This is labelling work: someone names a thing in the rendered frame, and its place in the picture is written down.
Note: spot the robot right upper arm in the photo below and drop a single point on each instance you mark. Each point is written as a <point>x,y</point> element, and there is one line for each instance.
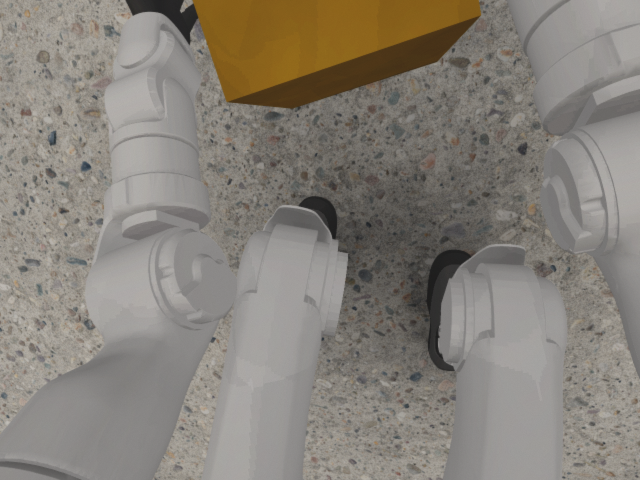
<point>590,199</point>

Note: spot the left robot hand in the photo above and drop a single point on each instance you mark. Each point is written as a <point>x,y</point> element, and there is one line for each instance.
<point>170,8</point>

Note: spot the left robot shin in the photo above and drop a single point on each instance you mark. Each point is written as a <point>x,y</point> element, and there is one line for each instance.
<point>251,263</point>

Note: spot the robot left forearm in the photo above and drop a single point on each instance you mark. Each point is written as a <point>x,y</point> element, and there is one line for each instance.
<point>153,143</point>

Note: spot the robot left upper arm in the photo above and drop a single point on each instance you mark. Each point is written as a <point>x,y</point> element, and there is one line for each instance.
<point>157,303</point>

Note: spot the robot right forearm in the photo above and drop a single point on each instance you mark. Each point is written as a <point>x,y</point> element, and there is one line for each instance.
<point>585,57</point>

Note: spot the right robot thigh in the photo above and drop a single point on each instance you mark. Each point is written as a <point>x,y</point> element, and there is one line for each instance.
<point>508,421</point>

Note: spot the carton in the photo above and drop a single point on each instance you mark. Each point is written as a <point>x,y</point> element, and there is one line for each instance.
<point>288,53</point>

